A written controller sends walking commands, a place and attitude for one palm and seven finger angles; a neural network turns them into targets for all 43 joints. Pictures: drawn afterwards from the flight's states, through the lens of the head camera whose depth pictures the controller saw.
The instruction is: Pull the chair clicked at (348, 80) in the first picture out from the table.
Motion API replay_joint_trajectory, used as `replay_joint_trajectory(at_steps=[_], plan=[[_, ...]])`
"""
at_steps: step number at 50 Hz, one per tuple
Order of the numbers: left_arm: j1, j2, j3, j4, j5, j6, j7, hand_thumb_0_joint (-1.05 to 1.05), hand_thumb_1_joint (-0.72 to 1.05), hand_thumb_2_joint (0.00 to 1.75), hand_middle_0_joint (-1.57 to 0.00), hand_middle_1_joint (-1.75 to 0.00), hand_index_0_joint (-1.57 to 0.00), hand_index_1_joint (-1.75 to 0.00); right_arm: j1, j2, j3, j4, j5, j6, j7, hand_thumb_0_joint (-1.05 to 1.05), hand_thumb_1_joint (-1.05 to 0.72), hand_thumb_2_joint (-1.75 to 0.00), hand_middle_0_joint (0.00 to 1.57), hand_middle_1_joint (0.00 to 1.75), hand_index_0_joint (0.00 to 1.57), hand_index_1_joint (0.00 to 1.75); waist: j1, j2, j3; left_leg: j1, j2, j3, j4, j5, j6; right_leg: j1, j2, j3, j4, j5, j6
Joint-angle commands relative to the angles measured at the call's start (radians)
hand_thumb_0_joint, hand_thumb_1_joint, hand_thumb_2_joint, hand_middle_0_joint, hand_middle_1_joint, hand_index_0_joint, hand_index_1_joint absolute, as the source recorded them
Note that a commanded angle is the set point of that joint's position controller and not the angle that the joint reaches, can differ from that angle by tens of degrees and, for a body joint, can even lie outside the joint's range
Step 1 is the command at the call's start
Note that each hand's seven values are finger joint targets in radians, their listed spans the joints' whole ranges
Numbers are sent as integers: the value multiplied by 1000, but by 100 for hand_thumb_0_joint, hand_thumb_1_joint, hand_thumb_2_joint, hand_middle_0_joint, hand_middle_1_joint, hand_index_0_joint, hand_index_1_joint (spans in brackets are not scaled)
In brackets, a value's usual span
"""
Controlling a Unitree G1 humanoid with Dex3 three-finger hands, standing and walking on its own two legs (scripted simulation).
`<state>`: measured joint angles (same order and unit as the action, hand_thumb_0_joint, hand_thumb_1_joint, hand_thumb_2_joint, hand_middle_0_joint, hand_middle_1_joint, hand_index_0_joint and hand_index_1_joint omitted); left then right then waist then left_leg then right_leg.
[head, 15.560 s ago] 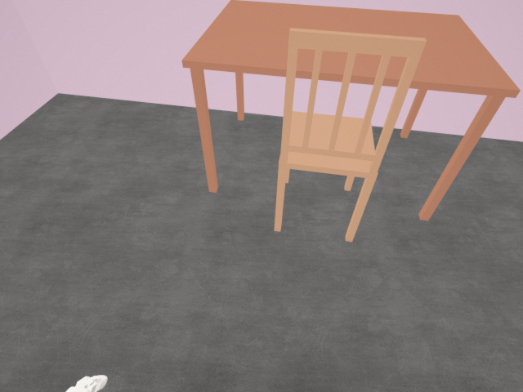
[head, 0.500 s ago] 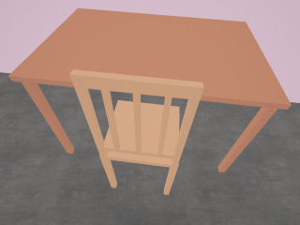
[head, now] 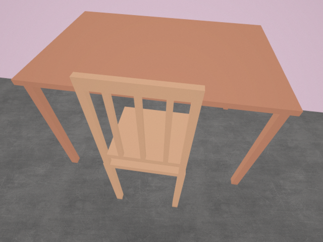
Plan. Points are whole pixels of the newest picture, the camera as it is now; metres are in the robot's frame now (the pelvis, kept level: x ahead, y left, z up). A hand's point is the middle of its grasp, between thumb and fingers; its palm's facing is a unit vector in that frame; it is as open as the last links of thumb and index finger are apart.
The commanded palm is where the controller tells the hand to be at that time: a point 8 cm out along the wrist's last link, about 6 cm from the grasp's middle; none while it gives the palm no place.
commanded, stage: come to a stop and stand still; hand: left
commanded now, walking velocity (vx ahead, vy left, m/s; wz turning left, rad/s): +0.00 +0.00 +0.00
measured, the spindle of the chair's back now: (141, 131) +0.48 +0.11 -0.07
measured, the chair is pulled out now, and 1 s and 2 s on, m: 0.00 0.00 0.00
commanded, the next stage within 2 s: look again from close up in 0.40 s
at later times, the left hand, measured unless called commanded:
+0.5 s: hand out of the picture -0.04 +0.14 -0.17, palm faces +0.06 -0.99 -0.16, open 7.4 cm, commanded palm none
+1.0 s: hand out of the picture +0.02 +0.22 -0.18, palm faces +0.01 -0.98 -0.22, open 7.3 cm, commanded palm none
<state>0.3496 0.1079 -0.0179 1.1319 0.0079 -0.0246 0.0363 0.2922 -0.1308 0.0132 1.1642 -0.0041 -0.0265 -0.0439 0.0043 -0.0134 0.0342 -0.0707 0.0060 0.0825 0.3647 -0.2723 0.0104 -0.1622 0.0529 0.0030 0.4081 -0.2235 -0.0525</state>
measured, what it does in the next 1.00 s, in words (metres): stands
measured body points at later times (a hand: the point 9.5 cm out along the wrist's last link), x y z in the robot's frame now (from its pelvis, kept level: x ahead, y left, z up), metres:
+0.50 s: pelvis -0.01 -0.01 +0.00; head +0.00 -0.01 +0.45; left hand -0.04 +0.19 -0.16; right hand -0.05 -0.21 -0.16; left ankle -0.05 +0.11 -0.74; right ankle +0.00 -0.08 -0.74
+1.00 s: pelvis -0.01 +0.04 -0.01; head +0.00 +0.03 +0.44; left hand +0.02 +0.27 -0.16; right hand -0.01 -0.17 -0.17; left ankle -0.05 +0.11 -0.74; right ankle +0.00 -0.08 -0.74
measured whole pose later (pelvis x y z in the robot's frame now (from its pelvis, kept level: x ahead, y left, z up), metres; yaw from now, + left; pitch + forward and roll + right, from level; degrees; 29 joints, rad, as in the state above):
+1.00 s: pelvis -0.01 +0.04 -0.01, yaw +0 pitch -1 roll +0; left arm 0.28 0.15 -0.01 1.07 0.00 -0.02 0.04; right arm 0.32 -0.15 0.02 1.10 -0.02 -0.04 -0.03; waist -0.01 0.02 0.01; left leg -0.13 -0.05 0.08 0.45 -0.31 0.07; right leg -0.22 0.00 0.03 0.50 -0.26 0.00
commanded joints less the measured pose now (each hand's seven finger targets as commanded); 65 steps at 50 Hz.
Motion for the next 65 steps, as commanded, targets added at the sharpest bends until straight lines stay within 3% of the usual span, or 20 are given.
replay_joint_trajectory(at_steps=[1,6,17,23,24,25,26,27,28,30,33,36,40,56,65], plan=[[80,98,15,-16,2,-16,7,0,90,90,-20,-30,-20,-30,84,-61,-9,-17,3,-4,0,0,-90,-90,20,30,20,30,-5,17,58,-29,90,-94,-63,91,21,-65,-138,152,-101,144,-1],[99,91,14,-8,3,-20,8,0,90,90,-20,-30,-20,-30,94,-56,-8,-17,4,-3,1,0,-90,-90,20,30,20,30,-6,4,50,-35,84,-94,-55,85,19,-64,-138,157,-115,122,2],[116,82,18,-17,2,-16,11,0,90,90,-20,-30,-20,-30,129,-40,-8,-17,3,4,3,0,-90,-90,20,30,20,30,1,-15,108,-92,77,-86,-53,45,19,-94,-128,158,-147,1,16],[116,85,24,-25,1,-19,13,0,90,90,-20,-30,-20,-30,143,-40,-8,-18,2,-1,1,0,-90,-90,20,30,20,30,1,-16,62,-92,77,-88,-45,81,17,-51,-133,155,-124,91,21],[114,87,24,-24,0,-20,13,0,90,90,-20,-30,-20,-30,147,-39,-7,-18,3,-4,0,0,-90,-90,20,30,20,30,1,-11,49,-90,77,-88,-44,96,17,-38,-135,153,-113,129,21],[125,131,30,4,16,-39,48,0,90,90,-20,-30,-20,-30,7,-100,-24,-83,-3,-12,11,0,-90,-90,20,30,20,30,27,30,85,-201,87,-14,176,46,-24,-27,-207,189,-45,666,92],[109,181,41,-46,8,-40,40,0,90,90,-20,-30,-20,-30,76,-40,-24,-125,0,10,10,0,-90,-90,20,30,20,30,-22,6,-39,-191,41,-76,209,-117,-12,12,-265,273,-79,426,46],[73,191,43,-68,8,-40,29,0,90,90,-20,-30,-20,-30,78,-44,-21,-123,-9,20,15,0,-90,-90,20,30,20,30,-22,64,-28,-180,35,-66,201,-119,-8,-13,-273,274,-112,271,1],[47,165,38,-67,6,-43,24,0,90,90,-20,-30,-20,-30,104,-34,-22,-114,-8,16,19,0,-90,-90,20,30,20,30,-46,19,-61,-133,45,-73,176,-79,-8,-65,-253,253,-116,62,-52],[14,121,32,-76,3,-42,19,0,90,90,-20,-30,-20,-30,143,-44,-20,-106,-12,5,22,0,-90,-90,20,30,20,30,-55,0,-30,-98,49,-102,122,14,4,-135,-184,202,-88,-61,-51],[5,103,24,-76,0,-31,11,0,90,90,-20,-30,-20,-30,123,-58,-15,-110,-14,-9,19,0,-90,-90,20,30,20,30,-32,56,37,-160,74,-134,37,57,16,-114,-140,157,-33,-10,-31],[11,100,20,-65,-2,-24,8,0,90,90,-20,-30,-20,-30,111,-85,-13,-115,-11,-17,14,0,-90,-90,20,30,20,30,-17,23,54,-188,91,-153,-5,82,28,-67,-123,130,10,61,-18],[5,105,19,-73,0,-13,5,0,90,90,-20,-30,-20,-30,95,-105,-13,-115,-11,-20,14,0,-90,-90,20,30,20,30,-6,-6,90,-209,95,-169,-43,51,35,-72,-119,116,21,47,-6],[-14,130,24,-69,-2,1,9,0,90,90,-20,-30,-20,-30,69,-133,-14,-78,-9,-26,3,0,-90,-90,20,30,20,30,-6,26,-1,-62,99,-146,-17,342,36,-24,-132,90,61,194,10],[-1,124,19,-48,-1,6,9,0,90,90,-20,-30,-20,-30,48,-132,-12,-63,-6,-21,0,0,-90,-90,20,30,20,30,-4,25,37,-62,96,-143,-29,306,37,-34,-135,93,44,181,15]])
